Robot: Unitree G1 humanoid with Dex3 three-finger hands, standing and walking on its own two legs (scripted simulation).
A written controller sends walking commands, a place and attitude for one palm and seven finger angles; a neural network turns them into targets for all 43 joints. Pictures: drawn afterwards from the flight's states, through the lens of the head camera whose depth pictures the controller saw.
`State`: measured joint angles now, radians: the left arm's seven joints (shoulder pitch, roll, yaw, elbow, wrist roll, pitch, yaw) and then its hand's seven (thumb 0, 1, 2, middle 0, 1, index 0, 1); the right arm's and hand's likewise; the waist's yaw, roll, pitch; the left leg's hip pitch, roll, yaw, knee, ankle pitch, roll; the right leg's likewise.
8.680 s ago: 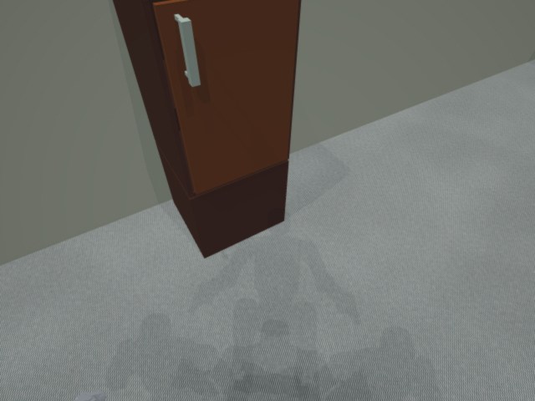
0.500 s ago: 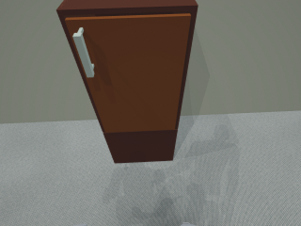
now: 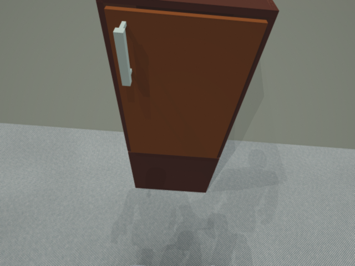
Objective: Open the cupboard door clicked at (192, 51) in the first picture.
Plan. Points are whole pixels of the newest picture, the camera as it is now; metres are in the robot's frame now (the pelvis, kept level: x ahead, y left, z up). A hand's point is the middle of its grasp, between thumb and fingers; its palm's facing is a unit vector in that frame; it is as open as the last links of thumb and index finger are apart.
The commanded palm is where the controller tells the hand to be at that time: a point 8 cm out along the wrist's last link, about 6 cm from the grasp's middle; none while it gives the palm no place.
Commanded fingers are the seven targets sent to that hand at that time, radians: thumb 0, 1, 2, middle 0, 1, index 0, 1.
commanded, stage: come to a stop and stand still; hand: left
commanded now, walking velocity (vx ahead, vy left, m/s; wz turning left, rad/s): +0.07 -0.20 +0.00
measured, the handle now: (125, 55) +0.56 +0.19 +0.16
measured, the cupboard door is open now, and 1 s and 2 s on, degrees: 0 0 0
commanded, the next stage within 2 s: look again from close up in 1.42 s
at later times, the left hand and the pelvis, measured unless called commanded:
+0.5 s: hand out of the picture +0.00 +0.12 -0.16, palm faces +0.00 -0.97 -0.22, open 7.3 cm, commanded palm none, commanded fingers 0.00 0.90 0.90 -0.20 -0.30 -0.20 -0.30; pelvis -0.02 -0.05 +0.01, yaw -1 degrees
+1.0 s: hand out of the picture -0.01 +0.07 -0.17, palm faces +0.07 -0.99 -0.15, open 7.4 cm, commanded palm none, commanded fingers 0.00 0.90 0.90 -0.20 -0.30 -0.20 -0.30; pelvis +0.01 -0.07 +0.01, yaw -1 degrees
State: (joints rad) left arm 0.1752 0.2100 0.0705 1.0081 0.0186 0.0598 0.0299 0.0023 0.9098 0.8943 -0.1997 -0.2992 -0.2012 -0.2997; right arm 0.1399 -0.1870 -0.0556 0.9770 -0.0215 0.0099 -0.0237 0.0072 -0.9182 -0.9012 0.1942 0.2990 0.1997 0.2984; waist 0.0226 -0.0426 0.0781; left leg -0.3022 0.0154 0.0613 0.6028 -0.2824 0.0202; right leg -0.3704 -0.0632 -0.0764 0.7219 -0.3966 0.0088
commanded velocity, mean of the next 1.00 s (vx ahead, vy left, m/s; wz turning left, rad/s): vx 0.01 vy -0.03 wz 0.00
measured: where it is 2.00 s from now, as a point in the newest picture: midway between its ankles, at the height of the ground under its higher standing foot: outside the picture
